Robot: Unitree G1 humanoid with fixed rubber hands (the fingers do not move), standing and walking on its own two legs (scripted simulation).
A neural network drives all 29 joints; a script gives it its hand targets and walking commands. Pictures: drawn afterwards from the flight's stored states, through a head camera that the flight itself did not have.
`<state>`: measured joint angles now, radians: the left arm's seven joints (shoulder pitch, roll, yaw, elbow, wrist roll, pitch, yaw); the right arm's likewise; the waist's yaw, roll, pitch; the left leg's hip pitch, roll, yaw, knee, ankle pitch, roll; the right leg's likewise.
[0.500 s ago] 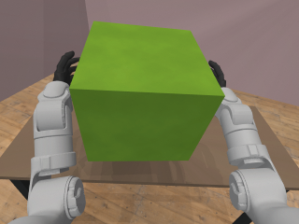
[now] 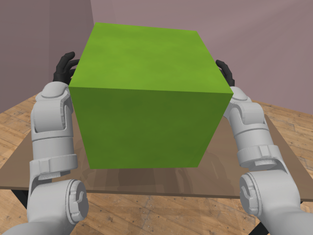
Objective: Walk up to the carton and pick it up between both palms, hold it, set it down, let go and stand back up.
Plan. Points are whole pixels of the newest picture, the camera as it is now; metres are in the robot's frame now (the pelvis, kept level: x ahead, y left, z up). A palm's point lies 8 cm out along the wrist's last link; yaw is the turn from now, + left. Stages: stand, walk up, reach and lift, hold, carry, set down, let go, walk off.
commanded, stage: hold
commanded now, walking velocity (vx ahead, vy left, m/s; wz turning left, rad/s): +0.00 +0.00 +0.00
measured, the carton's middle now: (146, 95) +0.42 +0.01 +0.19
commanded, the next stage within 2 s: none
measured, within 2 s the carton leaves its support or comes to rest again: neither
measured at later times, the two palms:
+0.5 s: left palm (60, 85) +0.36 +0.20 +0.26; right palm (222, 88) +0.37 -0.18 +0.25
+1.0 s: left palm (59, 85) +0.36 +0.21 +0.26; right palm (220, 89) +0.37 -0.18 +0.24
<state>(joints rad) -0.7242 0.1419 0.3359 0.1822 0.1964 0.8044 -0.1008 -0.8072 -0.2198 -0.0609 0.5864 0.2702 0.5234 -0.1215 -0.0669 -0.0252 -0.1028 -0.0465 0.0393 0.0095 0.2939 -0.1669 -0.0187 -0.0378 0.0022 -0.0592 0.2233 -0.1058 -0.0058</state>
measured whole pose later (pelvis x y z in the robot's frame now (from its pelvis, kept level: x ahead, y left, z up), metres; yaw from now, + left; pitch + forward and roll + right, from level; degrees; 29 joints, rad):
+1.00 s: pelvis +0.00 +0.00 +0.00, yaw +0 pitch -4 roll -1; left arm -0.72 0.16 0.33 0.15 0.20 0.83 -0.12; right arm -0.81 -0.22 -0.05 0.56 0.27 0.54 -0.13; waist -0.07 -0.02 -0.10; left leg -0.06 0.04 0.00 0.30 -0.17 -0.02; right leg -0.04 0.00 -0.06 0.22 -0.10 0.00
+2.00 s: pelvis +0.00 +0.00 +0.00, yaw +0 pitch -4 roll -1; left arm -0.74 0.15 0.33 0.18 0.21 0.82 -0.12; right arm -0.83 -0.23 -0.05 0.60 0.26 0.53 -0.12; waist -0.06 -0.01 -0.10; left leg -0.06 0.04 0.01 0.30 -0.17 -0.02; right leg -0.04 0.00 -0.06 0.22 -0.10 0.00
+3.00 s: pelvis +0.00 +0.00 +0.00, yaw +1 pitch -4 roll -1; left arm -0.75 0.16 0.33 0.17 0.21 0.83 -0.11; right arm -0.83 -0.21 -0.07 0.59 0.25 0.53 -0.11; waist -0.06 -0.01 -0.11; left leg -0.06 0.03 0.00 0.30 -0.16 -0.02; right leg -0.05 0.00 -0.06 0.22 -0.10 0.00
